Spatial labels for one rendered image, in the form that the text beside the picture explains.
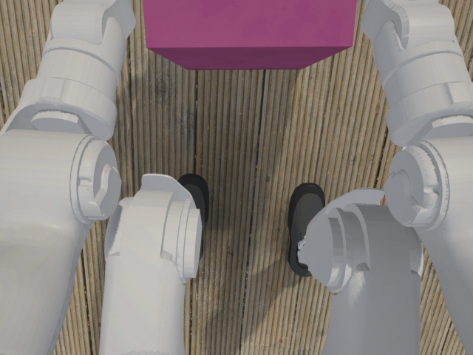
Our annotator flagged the carton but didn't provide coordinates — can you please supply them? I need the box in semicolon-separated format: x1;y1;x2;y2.
143;0;357;70

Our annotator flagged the right robot forearm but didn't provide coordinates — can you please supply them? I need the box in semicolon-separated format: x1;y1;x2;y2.
361;0;473;147

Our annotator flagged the left robot upper arm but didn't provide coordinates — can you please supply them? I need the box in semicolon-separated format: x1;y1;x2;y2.
0;129;122;355

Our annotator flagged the left robot foot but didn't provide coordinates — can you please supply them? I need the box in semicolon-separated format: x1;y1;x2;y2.
178;174;209;261

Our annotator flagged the left robot forearm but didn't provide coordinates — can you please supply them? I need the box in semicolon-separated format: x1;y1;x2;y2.
0;0;136;141

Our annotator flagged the robot left thigh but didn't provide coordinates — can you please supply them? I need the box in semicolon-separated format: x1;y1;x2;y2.
99;190;202;355

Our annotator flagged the right robot upper arm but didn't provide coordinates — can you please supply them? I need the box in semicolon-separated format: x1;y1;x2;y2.
384;136;473;355

